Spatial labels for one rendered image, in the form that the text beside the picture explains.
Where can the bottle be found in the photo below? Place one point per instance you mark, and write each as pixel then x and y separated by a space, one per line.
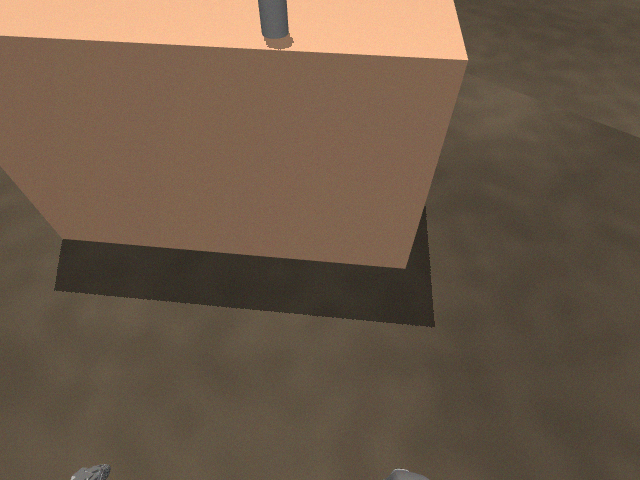
pixel 273 18

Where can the left robot hand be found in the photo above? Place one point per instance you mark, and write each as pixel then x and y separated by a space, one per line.
pixel 99 472

